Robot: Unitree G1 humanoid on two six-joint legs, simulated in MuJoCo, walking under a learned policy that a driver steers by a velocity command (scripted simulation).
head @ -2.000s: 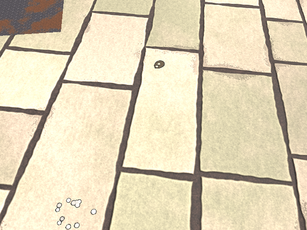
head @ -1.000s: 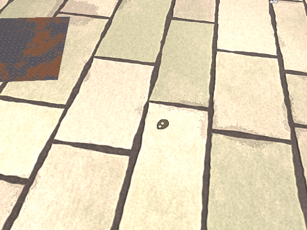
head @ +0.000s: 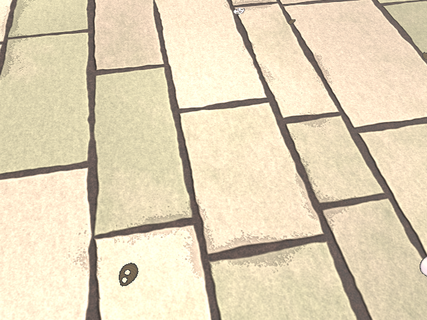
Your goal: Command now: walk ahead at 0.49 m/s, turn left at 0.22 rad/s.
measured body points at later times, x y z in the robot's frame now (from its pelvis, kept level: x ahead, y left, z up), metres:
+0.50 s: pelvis +0.25 -0.04 +0.00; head +0.29 -0.03 +0.45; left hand +0.25 +0.26 -0.12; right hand +0.48 -0.26 -0.10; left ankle +0.33 +0.12 -0.69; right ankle +0.26 -0.15 -0.75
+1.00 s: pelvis +0.33 +0.01 -0.02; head +0.35 +0.01 +0.43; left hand +0.34 +0.30 -0.14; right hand +0.57 -0.18 -0.12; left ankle +0.36 +0.12 -0.75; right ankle +0.37 -0.12 -0.75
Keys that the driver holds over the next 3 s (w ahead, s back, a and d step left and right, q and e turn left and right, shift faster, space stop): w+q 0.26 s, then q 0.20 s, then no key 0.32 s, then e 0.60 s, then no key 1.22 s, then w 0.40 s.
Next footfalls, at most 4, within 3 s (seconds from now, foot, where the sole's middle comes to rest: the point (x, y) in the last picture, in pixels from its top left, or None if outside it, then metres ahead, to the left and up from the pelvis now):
0.20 right None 0.30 -0.15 -0.78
0.64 left None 0.40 0.14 -0.78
0.98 right None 0.41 -0.11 -0.78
1.30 left None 0.36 0.14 -0.78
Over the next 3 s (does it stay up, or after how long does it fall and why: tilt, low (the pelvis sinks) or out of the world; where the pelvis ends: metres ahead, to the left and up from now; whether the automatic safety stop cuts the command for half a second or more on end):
stays up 0.42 0.03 -0.01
